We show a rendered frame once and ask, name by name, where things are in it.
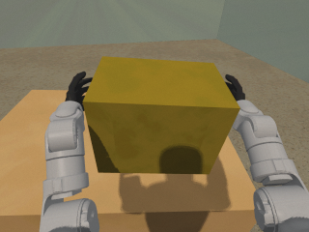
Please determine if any robot right hand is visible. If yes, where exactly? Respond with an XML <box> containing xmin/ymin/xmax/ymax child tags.
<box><xmin>225</xmin><ymin>74</ymin><xmax>245</xmax><ymax>102</ymax></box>

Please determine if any carton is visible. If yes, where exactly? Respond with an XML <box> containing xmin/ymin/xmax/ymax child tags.
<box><xmin>83</xmin><ymin>56</ymin><xmax>240</xmax><ymax>175</ymax></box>

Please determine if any left robot upper arm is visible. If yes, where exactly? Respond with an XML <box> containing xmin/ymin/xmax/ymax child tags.
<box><xmin>41</xmin><ymin>198</ymin><xmax>99</xmax><ymax>232</ymax></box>

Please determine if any robot left hand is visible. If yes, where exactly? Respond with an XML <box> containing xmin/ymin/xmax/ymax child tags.
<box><xmin>65</xmin><ymin>72</ymin><xmax>93</xmax><ymax>111</ymax></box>

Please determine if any left robot forearm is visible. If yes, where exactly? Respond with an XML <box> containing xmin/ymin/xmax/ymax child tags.
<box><xmin>39</xmin><ymin>101</ymin><xmax>90</xmax><ymax>232</ymax></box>

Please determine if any pedestal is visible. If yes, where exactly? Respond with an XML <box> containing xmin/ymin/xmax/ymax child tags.
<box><xmin>0</xmin><ymin>90</ymin><xmax>257</xmax><ymax>232</ymax></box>

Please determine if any right robot upper arm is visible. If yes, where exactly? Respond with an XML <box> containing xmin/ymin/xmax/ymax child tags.
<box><xmin>253</xmin><ymin>185</ymin><xmax>309</xmax><ymax>232</ymax></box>

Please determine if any right robot forearm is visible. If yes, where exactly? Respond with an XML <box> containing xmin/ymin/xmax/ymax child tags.
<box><xmin>232</xmin><ymin>100</ymin><xmax>309</xmax><ymax>195</ymax></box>

